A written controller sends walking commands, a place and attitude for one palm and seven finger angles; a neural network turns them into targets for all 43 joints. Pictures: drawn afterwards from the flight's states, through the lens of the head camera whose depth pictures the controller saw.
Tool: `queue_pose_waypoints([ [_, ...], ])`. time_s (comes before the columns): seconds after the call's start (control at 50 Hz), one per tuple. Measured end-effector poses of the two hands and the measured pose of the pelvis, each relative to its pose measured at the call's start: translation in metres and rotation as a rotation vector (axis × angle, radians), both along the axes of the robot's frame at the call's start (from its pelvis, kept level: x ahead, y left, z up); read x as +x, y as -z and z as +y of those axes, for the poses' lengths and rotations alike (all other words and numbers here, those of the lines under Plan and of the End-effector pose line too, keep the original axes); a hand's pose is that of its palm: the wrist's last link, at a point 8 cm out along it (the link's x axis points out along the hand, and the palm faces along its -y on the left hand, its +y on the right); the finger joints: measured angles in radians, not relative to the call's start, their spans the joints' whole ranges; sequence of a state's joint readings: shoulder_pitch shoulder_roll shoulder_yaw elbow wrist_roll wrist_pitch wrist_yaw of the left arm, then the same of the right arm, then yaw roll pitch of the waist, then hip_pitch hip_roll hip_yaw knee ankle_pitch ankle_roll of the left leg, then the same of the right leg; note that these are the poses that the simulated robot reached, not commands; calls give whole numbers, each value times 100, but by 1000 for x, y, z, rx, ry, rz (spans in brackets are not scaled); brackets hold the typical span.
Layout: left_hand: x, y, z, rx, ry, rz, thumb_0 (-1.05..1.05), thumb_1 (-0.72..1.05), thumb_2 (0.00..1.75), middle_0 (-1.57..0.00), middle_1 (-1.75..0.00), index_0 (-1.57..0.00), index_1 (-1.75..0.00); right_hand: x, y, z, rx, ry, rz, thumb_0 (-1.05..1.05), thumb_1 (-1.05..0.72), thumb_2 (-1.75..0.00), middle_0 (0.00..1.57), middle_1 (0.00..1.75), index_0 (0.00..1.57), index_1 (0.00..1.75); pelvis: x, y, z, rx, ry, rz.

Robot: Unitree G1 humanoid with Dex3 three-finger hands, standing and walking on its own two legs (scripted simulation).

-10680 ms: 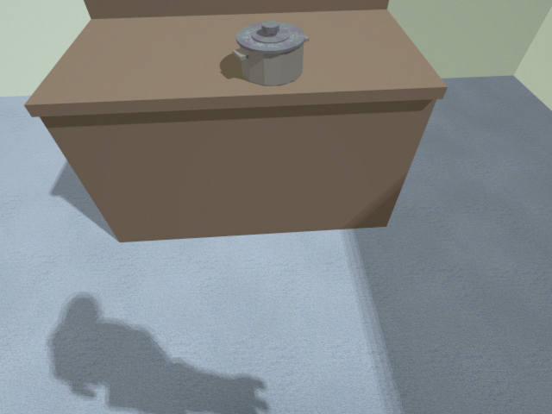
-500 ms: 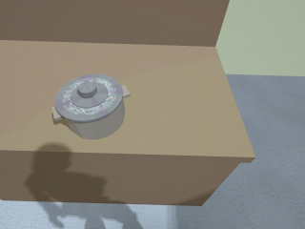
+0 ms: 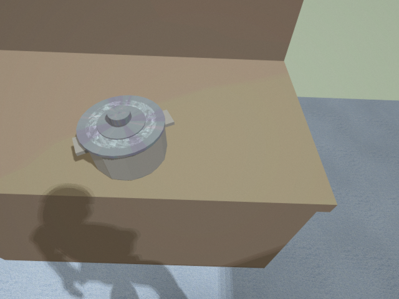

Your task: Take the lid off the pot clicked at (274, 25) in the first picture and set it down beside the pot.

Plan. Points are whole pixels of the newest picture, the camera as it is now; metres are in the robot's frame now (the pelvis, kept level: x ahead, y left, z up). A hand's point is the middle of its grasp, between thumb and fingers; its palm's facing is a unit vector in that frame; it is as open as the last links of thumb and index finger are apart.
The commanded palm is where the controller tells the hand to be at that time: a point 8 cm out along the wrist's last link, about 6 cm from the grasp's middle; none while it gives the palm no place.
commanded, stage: shuffle to correct the standing spot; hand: left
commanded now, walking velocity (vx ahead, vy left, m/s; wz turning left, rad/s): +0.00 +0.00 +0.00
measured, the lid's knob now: (119, 115) +0.48 +0.22 +0.09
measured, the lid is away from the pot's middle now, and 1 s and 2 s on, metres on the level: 0.00 0.00 0.00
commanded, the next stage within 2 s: come to a stop and stand still in 0.42 s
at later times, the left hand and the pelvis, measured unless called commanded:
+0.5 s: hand out of the picture -0.02 +0.22 -0.18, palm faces +0.06 -0.97 -0.23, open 7.4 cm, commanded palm none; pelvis -0.01 +0.04 -0.01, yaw +0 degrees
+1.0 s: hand out of the picture -0.03 +0.20 -0.18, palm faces +0.01 -0.99 -0.12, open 7.4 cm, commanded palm none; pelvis +0.00 +0.06 +0.00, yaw +0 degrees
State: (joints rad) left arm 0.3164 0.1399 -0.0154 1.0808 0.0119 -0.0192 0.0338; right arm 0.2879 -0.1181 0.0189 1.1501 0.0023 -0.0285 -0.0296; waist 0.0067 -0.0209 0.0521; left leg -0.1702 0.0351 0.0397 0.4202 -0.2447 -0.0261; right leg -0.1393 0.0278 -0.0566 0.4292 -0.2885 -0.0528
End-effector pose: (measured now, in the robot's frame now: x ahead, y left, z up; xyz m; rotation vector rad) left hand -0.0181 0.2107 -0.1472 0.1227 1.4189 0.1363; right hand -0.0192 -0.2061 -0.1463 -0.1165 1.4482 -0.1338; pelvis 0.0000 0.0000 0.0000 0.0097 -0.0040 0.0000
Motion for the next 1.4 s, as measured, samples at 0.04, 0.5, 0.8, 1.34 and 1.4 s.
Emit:
queue_pose_waypoints([
  [0.04,-1,0,0,-1,-2,2,0,91,89,-20,-29,-20,-30,-1,0,2,2,1,2,1,-92,-90,20,30,19,30,0,0,1,0,0,-1],
  [0.5,-4,4,62,61,-35,-13,0,91,89,-20,-29,-20,-30,22,1,20,-40,-42,-67,1,-91,-90,20,30,19,30,-10,8,39,1,-2,9],
  [0.8,3,2,73,25,3,-5,0,91,90,-20,-29,-20,-30,28,-8,42,-55,-30,-89,1,-94,-90,20,30,20,30,-2,1,61,-4,-2,1],
  [1.34,1,-2,55,60,11,-27,0,91,89,-20,-29,-20,-30,9,13,34,4,3,-94,2,-93,-90,20,30,20,30,-6,8,44,-8,2,-8],
  [1.4,8,-4,55,70,22,-46,0,91,90,-20,-29,-20,-30,14,12,26,1,2,-112,2,-93,-90,20,30,20,30,-6,8,40,-3,7,-7],
])
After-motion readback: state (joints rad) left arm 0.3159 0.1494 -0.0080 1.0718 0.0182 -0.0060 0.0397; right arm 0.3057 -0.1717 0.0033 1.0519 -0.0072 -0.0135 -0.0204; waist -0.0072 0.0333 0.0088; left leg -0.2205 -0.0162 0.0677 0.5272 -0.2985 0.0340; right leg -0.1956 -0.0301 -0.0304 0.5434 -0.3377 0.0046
